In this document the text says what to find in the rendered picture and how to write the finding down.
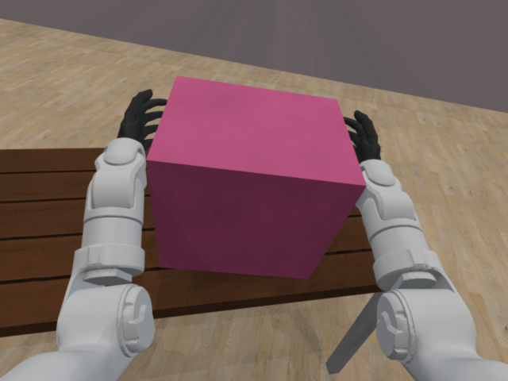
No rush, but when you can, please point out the table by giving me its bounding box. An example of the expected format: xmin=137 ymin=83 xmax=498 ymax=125
xmin=0 ymin=147 xmax=386 ymax=375

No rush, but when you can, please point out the left robot upper arm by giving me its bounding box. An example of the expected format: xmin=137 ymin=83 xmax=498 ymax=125
xmin=0 ymin=283 xmax=155 ymax=381

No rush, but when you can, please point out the robot left hand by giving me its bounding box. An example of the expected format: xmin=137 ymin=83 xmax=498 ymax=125
xmin=117 ymin=89 xmax=167 ymax=151

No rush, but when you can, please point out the robot right hand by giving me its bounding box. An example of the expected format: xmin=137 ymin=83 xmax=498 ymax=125
xmin=343 ymin=110 xmax=381 ymax=164

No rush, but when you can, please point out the right robot upper arm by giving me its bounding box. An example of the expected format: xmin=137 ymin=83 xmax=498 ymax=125
xmin=376 ymin=289 xmax=508 ymax=381

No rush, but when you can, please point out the carton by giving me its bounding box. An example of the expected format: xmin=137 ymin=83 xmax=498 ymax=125
xmin=146 ymin=75 xmax=367 ymax=279

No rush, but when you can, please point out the robot right forearm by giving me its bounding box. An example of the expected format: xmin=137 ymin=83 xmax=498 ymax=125
xmin=355 ymin=160 xmax=477 ymax=350

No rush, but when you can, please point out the robot left forearm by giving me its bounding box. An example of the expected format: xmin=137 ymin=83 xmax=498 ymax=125
xmin=56 ymin=137 xmax=147 ymax=349

